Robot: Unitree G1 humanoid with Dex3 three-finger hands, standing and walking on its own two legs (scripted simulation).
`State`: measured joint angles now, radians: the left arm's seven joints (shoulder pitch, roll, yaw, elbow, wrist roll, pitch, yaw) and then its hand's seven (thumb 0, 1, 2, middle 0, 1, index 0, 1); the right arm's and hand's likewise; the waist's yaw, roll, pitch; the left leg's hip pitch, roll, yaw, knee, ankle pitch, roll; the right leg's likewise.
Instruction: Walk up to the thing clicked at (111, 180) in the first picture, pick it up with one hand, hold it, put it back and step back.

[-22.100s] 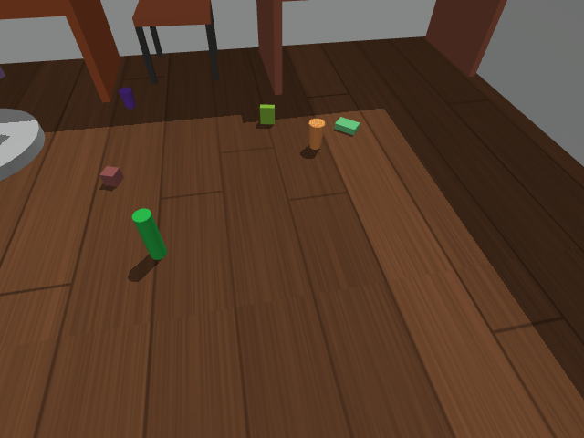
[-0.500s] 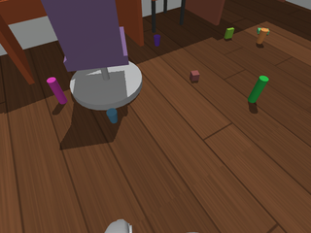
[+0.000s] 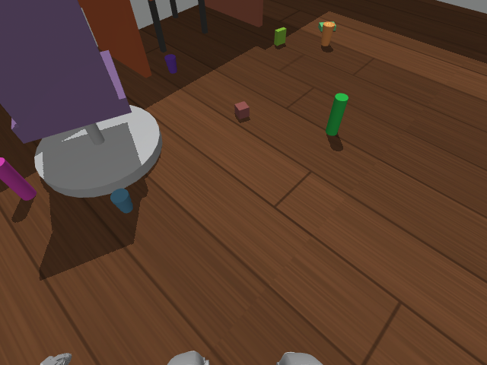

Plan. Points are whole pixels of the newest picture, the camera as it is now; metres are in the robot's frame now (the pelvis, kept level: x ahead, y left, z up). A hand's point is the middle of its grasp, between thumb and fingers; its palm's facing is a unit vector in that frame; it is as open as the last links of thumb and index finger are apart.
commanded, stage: walk up
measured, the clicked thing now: (242, 110) +1.56 +0.00 -0.71
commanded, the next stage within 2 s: stand in 1.78 s
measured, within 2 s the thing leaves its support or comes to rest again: neither
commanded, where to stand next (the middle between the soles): +0.08 +0.03 m, yaw -8 degrees
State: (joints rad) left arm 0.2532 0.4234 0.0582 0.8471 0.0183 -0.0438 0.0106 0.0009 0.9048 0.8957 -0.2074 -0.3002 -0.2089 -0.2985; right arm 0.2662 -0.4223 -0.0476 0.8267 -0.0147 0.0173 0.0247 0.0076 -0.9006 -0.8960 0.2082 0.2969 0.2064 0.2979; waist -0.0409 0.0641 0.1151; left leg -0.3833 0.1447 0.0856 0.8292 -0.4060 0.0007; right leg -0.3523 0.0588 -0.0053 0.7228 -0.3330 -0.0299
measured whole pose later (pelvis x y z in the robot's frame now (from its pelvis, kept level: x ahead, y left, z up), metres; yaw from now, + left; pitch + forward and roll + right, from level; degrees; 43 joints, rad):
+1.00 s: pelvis +0.01 +0.03 +0.02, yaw -10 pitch -1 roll +1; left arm 0.10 0.36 0.00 1.07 0.00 -0.01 0.00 0.00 0.90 0.90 -0.21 -0.30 -0.21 -0.30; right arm 0.06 -0.39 -0.03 1.09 0.00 0.01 0.02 0.01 -0.91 -0.90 0.20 0.30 0.20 0.30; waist -0.03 0.01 0.08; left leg -0.19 0.08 0.14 0.52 -0.29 -0.02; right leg -0.29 0.05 0.18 0.55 -0.24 0.02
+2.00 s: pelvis +0.03 +0.04 +0.03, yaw -10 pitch -2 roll +0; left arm 0.07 0.34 -0.01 1.07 0.00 0.00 0.00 0.00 0.90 0.90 -0.21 -0.30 -0.21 -0.30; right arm 0.09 -0.35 -0.04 1.11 -0.01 0.02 0.01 0.01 -0.91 -0.90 0.20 0.30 0.20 0.30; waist -0.04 0.00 0.08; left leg -0.10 0.05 0.13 0.41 -0.26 -0.01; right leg -0.19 0.02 0.15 0.44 -0.21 0.03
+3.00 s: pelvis +0.02 +0.04 +0.04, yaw -7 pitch -3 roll +0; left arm 0.11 0.35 -0.01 1.12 0.01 -0.01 0.00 0.00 0.91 0.90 -0.21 -0.30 -0.21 -0.30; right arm 0.12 -0.35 -0.02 1.13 0.00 0.01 0.01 0.01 -0.90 -0.90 0.20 0.30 0.20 0.30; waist -0.02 0.00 0.05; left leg -0.09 0.03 0.08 0.35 -0.21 -0.01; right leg -0.14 -0.01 0.10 0.35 -0.16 0.03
